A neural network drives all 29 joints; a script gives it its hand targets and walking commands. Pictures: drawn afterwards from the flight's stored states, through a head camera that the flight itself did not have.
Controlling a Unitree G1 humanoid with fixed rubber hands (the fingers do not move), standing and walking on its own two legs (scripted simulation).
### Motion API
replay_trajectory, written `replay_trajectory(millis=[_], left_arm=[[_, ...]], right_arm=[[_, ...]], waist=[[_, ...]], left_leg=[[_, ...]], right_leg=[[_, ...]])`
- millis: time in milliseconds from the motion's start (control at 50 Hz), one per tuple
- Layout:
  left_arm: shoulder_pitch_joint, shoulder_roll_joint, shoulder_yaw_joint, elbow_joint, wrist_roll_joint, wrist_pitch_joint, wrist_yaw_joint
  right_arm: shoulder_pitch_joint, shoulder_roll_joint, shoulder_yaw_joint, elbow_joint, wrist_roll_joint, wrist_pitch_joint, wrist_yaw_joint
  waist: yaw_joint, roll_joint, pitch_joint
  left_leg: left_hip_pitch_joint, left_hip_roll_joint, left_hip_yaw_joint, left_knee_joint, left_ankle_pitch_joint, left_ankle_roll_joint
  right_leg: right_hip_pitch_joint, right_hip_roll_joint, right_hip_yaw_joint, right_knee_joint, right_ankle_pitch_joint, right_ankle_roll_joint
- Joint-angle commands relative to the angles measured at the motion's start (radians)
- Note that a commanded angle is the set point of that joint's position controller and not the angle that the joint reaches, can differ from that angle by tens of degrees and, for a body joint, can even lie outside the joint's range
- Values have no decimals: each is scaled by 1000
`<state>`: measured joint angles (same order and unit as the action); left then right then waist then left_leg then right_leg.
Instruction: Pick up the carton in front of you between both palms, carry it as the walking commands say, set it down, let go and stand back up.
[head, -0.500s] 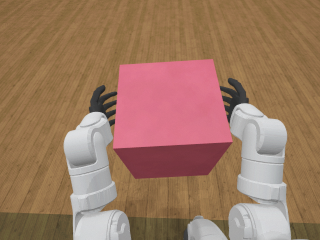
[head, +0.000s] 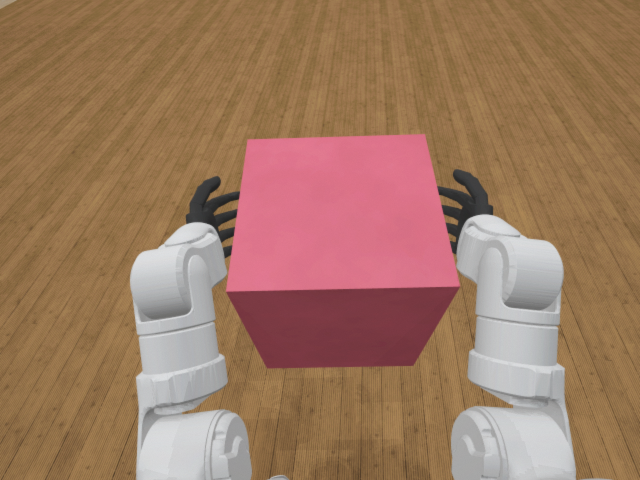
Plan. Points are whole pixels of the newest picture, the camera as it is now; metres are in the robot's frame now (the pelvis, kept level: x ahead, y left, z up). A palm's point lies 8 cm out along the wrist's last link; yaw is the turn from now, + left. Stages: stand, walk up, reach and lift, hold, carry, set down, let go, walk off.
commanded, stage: carry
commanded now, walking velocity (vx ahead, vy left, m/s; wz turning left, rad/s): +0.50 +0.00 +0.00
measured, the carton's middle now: (338, 263) +0.36 +0.00 +0.08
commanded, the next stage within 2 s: none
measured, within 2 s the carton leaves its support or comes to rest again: neither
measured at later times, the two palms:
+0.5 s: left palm (245, 127) +0.62 +0.13 +0.13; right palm (422, 111) +0.64 -0.17 +0.13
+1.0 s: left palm (247, 65) +0.88 +0.16 +0.12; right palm (389, 60) +0.86 -0.14 +0.13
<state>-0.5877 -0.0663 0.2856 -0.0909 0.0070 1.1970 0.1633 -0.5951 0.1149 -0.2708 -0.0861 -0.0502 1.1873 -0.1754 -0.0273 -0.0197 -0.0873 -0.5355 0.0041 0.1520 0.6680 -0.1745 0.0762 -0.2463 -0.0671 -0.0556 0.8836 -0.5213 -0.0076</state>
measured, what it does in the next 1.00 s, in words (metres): walks ahead: right foot, then left foot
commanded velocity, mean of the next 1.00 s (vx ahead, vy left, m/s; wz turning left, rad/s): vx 0.50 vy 0.00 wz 0.00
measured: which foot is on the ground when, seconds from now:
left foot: down 0.00-0.38, up 0.40-0.78, down 0.80-1.00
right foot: up 0.00-0.34, down 0.36-0.84, up 0.86-1.00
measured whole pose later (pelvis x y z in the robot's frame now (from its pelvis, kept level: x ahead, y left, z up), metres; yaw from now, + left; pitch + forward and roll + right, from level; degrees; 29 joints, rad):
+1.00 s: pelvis +0.64 +0.01 +0.04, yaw -1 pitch +4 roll -1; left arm 0.01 -0.13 0.05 -0.46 0.06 1.21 0.14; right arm 0.01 0.13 -0.04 -0.45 -0.06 1.19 -0.14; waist -0.03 0.00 -0.15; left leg -0.23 0.03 0.22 0.34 -0.19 0.06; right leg -0.49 -0.08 -0.08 1.00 -0.32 0.00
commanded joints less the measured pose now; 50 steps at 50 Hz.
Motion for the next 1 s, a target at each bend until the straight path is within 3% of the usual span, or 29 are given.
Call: replay_trajectory(millis=[0,20,40,80,140,260,300,320,340,360,380,400,420,440,460,480,520,600,700,760,780,800,820,840,860,880,900,920,980], left_arm=[[-585,-732,-540,-53,-147,4,-9],[-587,-752,-538,-59,-136,-2,-7],[-586,-774,-537,-58,-125,-9,-7],[-590,-791,-552,-74,-110,-25,-5],[-569,-761,-568,-101,-102,-40,5],[-473,-715,-575,-57,-99,-22,-3],[-475,-721,-575,-37,-111,-15,-11],[-472,-721,-573,-23,-115,-13,-14],[-447,-721,-565,1,-114,-11,-16],[-423,-702,-549,19,-108,-12,-13],[-447,-701,-545,29,-102,-18,-9],[-446,-736,-558,7,-123,-21,-16],[-470,-795,-591,-21,-151,-31,-28],[-502,-852,-625,-53,-179,-42,-44],[-522,-908,-664,-82,-203,-54,-60],[-520,-946,-693,-106,-222,-66,-75],[-438,-980,-729,-139,-231,-84,-103],[-201,-1004,-795,-209,-226,-101,-140],[14,-988,-823,-370,-241,-85,-155],[124,-922,-826,-436,-234,-53,-150],[150,-893,-828,-454,-230,-41,-149],[163,-867,-831,-478,-234,-24,-150],[174,-861,-845,-498,-243,-9,-153],[159,-857,-852,-501,-242,-5,-155],[153,-878,-857,-498,-241,0,-161],[154,-894,-860,-494,-239,0,-167],[153,-909,-857,-482,-237,-4,-171],[162,-921,-855,-470,-232,-8,-171],[200,-914,-856,-450,-207,-15,-159]], right_arm=[[-579,700,590,-74,235,5,22],[-643,744,629,-118,274,-6,36],[-698,781,659,-150,313,-17,51],[-746,817,698,-187,362,-36,69],[-711,790,703,-203,384,-45,72],[-537,719,635,-77,288,-26,56],[-515,709,612,-42,251,-20,51],[-496,706,601,-26,235,-18,48],[-486,693,591,-15,220,-15,43],[-491,693,587,-11,216,-10,40],[-498,717,577,-10,206,-7,37],[-503,729,582,-15,197,-12,36],[-498,761,584,-25,196,-19,39],[-495,803,594,-34,193,-29,45],[-470,840,602,-37,189,-41,53],[-445,874,621,-47,186,-52,62],[-354,921,664,-66,175,-75,77],[-133,953,752,-166,170,-105,98],[15,961,833,-370,240,-85,123],[123,905,839,-432,257,-50,129],[170,886,833,-439,251,-37,132],[217,860,823,-447,243,-24,136],[221,845,819,-437,239,-20,138],[219,860,824,-449,253,-11,144],[206,876,839,-461,265,-6,155],[189,890,853,-470,275,-4,164],[160,898,867,-485,286,-6,171],[146,902,875,-490,294,-7,175],[170,865,878,-481,310,-9,185]], waist=[[-47,179,-400],[-53,88,-385],[-43,68,-370],[-21,129,-376],[-38,155,-374],[-41,179,-300],[-8,174,-296],[17,139,-328],[53,90,-383],[74,-91,-433],[72,-318,-428],[68,-232,-408],[77,-126,-385],[63,-27,-356],[52,-7,-342],[46,-30,-345],[46,-89,-344],[49,-101,-300],[57,-134,-246],[34,-118,-292],[16,-88,-343],[-5,48,-402],[0,332,-444],[-1,245,-379],[-5,155,-340],[3,52,-304],[10,27,-267],[14,60,-247],[11,141,-195]], left_leg=[[763,340,-704,-280,188,209],[718,326,-624,-246,253,187],[665,303,-551,-255,227,149],[607,278,-459,-295,159,109],[608,264,-357,-327,216,127],[574,204,-173,-303,359,54],[549,190,-115,-207,467,12],[495,162,-61,-88,511,-18],[368,140,-31,70,398,-54],[159,71,-9,321,121,-96],[-152,-69,-77,526,-300,-105],[-250,-8,-161,639,-335,-78],[-269,28,-172,642,-293,-71],[-250,61,-171,578,-242,-73],[-214,84,-171,495,-203,-78],[-163,90,-164,418,-180,-88],[-118,77,-124,285,-162,-104],[-120,53,-49,20,-27,-113],[-9,7,42,-190,147,-79],[311,-45,132,-291,167,-49],[521,4,85,-281,124,-39],[714,216,-232,-294,43,23],[923,422,-652,-374,64,185],[890,428,-620,-388,170,200],[828,401,-524,-369,279,182],[734,379,-441,-378,283,134],[644,351,-372,-417,204,89],[577,329,-313,-457,104,55],[478,295,-210,-544,-43,52]], right_leg=[[-537,80,70,502,37,-24],[-555,49,80,488,65,-33],[-544,26,87,422,100,-37],[-481,15,72,298,133,-34],[-462,21,20,104,170,-16],[-287,68,-87,-312,387,-14],[-143,97,-125,-425,454,-32],[12,111,-158,-458,454,-43],[209,45,-85,-439,400,-63],[368,-176,278,-460,362,-116],[537,-308,631,-545,415,-245],[534,-316,605,-533,427,-274],[485,-293,528,-522,507,-258],[422,-280,450,-534,551,-225],[369,-266,387,-569,540,-195],[340,-253,331,-598,523,-170],[336,-233,241,-633,568,-160],[410,-179,103,-628,780,-134],[447,-141,-12,-599,978,-93],[354,-113,-113,-371,1131,-46],[219,-95,-137,-220,975,-17],[0,-56,-137,13,657,15],[-335,99,-77,290,187,33],[-469,67,28,430,48,11],[-494,22,60,451,60,-6],[-473,-22,71,378,109,-11],[-437,-51,69,274,157,-8],[-389,-58,53,182,194,-3],[-338,-45,-19,-10,252,25]])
